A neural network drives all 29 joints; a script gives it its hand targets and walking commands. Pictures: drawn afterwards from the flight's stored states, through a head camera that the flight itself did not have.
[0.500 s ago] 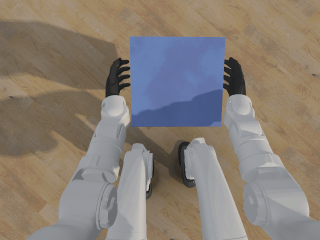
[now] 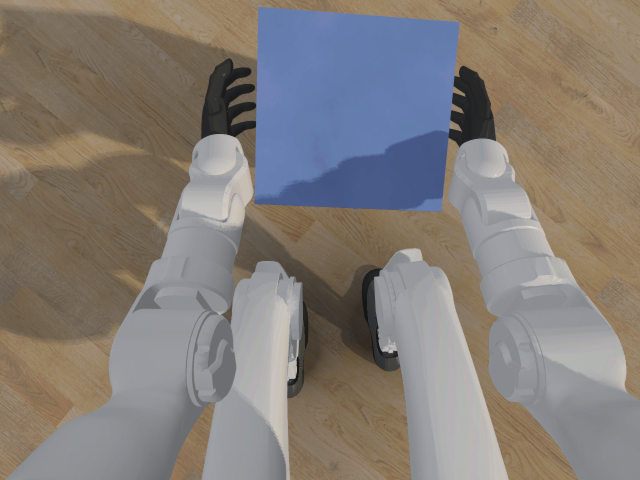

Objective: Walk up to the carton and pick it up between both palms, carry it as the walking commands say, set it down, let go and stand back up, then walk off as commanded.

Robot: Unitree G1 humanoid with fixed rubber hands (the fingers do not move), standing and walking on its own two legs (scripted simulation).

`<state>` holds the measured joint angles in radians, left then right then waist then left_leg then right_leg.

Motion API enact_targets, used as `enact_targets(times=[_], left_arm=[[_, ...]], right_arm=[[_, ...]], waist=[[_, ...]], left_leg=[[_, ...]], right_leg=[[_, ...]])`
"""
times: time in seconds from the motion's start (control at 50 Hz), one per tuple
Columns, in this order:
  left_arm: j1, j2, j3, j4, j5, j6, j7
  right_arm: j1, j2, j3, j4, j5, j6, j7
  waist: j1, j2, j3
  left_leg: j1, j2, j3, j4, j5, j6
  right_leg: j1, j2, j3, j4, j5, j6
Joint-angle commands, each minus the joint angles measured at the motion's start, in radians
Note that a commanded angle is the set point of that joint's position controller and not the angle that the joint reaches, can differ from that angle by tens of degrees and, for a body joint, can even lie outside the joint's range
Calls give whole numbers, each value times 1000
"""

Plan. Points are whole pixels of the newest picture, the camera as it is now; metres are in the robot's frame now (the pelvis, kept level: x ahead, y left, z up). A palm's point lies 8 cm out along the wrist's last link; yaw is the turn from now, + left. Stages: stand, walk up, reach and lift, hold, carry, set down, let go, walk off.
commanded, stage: set down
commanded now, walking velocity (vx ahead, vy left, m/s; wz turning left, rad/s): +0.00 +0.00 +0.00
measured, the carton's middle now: (341, 128) +0.50 -0.01 -0.23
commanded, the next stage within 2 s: none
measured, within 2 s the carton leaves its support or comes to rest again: rests again in 1.22 s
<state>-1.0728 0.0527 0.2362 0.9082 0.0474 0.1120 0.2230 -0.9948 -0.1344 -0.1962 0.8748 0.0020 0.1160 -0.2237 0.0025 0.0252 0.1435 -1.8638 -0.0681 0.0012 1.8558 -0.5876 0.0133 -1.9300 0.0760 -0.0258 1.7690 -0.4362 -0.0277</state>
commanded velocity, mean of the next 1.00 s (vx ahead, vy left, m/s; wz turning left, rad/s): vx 0.00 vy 0.00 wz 0.00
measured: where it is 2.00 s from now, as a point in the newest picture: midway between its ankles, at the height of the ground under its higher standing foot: (337, 350)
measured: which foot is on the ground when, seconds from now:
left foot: down 0.00-1.00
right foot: down 0.00-1.00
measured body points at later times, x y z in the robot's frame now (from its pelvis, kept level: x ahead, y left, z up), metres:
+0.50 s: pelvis +0.00 +0.00 -0.06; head +0.34 -0.01 +0.22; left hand +0.51 +0.13 -0.23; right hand +0.49 -0.17 -0.25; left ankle +0.10 +0.11 -0.45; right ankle +0.14 -0.10 -0.45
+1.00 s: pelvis -0.02 +0.00 -0.10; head +0.34 +0.00 +0.16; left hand +0.53 +0.12 -0.26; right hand +0.51 -0.18 -0.28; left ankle +0.10 +0.11 -0.45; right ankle +0.14 -0.10 -0.45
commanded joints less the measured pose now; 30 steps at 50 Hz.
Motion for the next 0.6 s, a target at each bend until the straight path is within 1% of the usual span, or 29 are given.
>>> enact_targets(times=[0.0,0.02,0.04,0.06,0.08,0.1,0.12,0.14,0.16,0.18,0.2,0.22,0.24,0.28,0.3,0.32,0.34,0.36,0.38,0.4,0.42,0.44,0.46,0.48,0.5,0.52,0.54,0.56,0.58], left_arm=[[-651,-854,-311,-72,-45,-20,-231],[-704,-806,-312,-91,-47,-18,-235],[-709,-822,-289,-62,-27,-8,-240],[-702,-821,-276,-53,-17,-2,-243],[-723,-828,-258,-53,-13,-3,-247],[-748,-822,-273,-87,-24,-2,-244],[-779,-796,-294,-108,-35,-10,-240],[-814,-806,-306,-130,-47,-5,-237],[-808,-777,-310,-128,-44,-10,-232],[-801,-826,-325,-114,-58,-4,-240],[-775,-849,-319,-67,-62,5,-245],[-780,-835,-309,-74,-57,5,-253],[-760,-832,-264,-24,-31,9,-257],[-784,-809,-269,-62,-29,12,-264],[-798,-818,-277,-73,-36,13,-271],[-783,-833,-280,-52,-37,16,-271],[-762,-833,-269,0,-25,23,-277],[-780,-868,-288,-60,-40,21,-284],[-743,-850,-269,-6,-32,22,-285],[-754,-827,-275,-41,-33,20,-287],[-809,-852,-319,-146,-71,10,-288],[-813,-838,-340,-109,-77,6,-280],[-823,-834,-334,-134,-82,3,-276],[-810,-837,-345,-104,-100,7,-272],[-830,-826,-368,-133,-118,2,-267],[-866,-824,-396,-153,-132,4,-263],[-882,-809,-401,-168,-149,-1,-259],[-888,-778,-418,-191,-158,-3,-250],[-894,-781,-432,-179,-171,1,-253]], right_arm=[[-833,754,291,-179,69,-31,277],[-862,767,270,-150,66,-22,282],[-841,747,241,-87,42,-10,288],[-862,753,233,-130,32,-10,294],[-951,759,263,-206,61,-18,292],[-913,783,260,-171,63,-8,299],[-927,789,256,-170,67,-9,297],[-968,764,263,-203,77,-13,296],[-971,771,274,-192,97,-11,296],[-969,763,296,-221,100,-16,292],[-972,742,294,-194,101,-17,295],[-926,758,270,-154,83,-9,295],[-960,759,250,-136,79,-8,299],[-962,772,248,-135,75,2,308],[-947,764,249,-122,64,7,312],[-957,770,238,-116,75,1,316],[-916,744,211,-64,43,5,318],[-937,755,231,-124,50,1,320],[-911,760,226,-77,46,5,323],[-912,751,222,-93,52,5,326],[-1008,763,285,-240,101,-13,320],[-986,763,295,-204,111,-14,320],[-1030,762,338,-253,142,-23,319],[-1072,704,356,-284,155,-34,309],[-1061,721,358,-260,162,-30,308],[-1079,700,364,-262,190,-37,305],[-1105,667,378,-291,197,-43,296],[-1098,686,392,-272,219,-40,292],[-1110,683,405,-263,232,-36,290]], waist=[[-45,19,-1129],[-42,0,-1099],[-43,21,-1049],[-59,0,-1022],[-4,-3,-1101],[-23,-8,-1114],[-23,0,-1172],[-37,13,-1181],[-19,14,-1191],[-32,4,-1245],[-41,14,-1211],[-59,16,-1165],[-38,15,-1086],[-46,10,-1149],[-50,4,-1124],[-42,17,-1142],[-80,21,-1066],[-73,9,-1185],[-63,2,-1101],[-68,18,-1098],[-33,9,-1256],[-46,3,-1262],[-22,-9,-1312],[-44,0,-1299],[-53,-5,-1315],[-54,26,-1341],[-46,31,-1379],[-50,24,-1411],[-43,8,-1422]], left_leg=[[254,-100,-50,-145,153,-1],[222,-101,-45,-129,132,5],[190,-103,-37,-124,91,0],[180,-104,-39,-120,77,1],[202,-104,-25,-94,101,10],[201,-105,-36,-86,129,9],[218,-104,-22,-76,142,10],[229,-104,-36,-75,151,8],[232,-103,-16,-46,146,10],[232,-107,-20,-25,183,7],[222,-108,-20,-22,189,5],[208,-104,-18,-18,166,1],[156,-104,-19,-33,113,11],[160,-102,-15,-3,153,12],[150,-103,-10,14,166,10],[160,-104,-10,13,171,12],[122,-107,-12,12,140,6],[140,-109,-11,37,203,4],[125,-108,-11,32,174,8],[105,-102,-9,44,186,2],[140,-106,8,78,256,5],[199,-104,-9,70,284,-2],[194,-103,-1,98,314,5],[204,-99,-16,102,320,6],[210,-96,-22,96,321,7],[245,-92,-25,95,313,5],[253,-94,-17,116,344,0],[291,-89,-22,117,346,2],[276,-90,-12,124,332,1]], right_leg=[[488,64,33,-2,108,29],[455,63,35,1,90,36],[445,61,44,-6,47,30],[427,64,36,4,41,30],[466,65,39,17,47,31],[454,67,38,37,88,32],[474,68,33,50,106,34],[466,66,31,63,116,29],[460,67,38,65,104,31],[506,66,39,79,154,25],[476,60,32,86,155,24],[459,67,36,79,135,25],[426,58,32,83,91,23],[441,60,30,104,133,27],[405,61,38,109,135,25],[420,56,32,122,139,23],[373,53,18,122,118,20],[449,55,28,137,184,15],[392,56,27,138,148,18],[396,57,31,146,168,18],[478,60,44,160,242,16],[446,62,23,188,259,25],[482,63,33,190,294,27],[480,55,30,206,301,22],[467,55,25,215,305,24],[483,45,20,227,292,21],[508,45,33,226,317,16],[527,42,28,231,321,24],[547,42,26,233,318,23]])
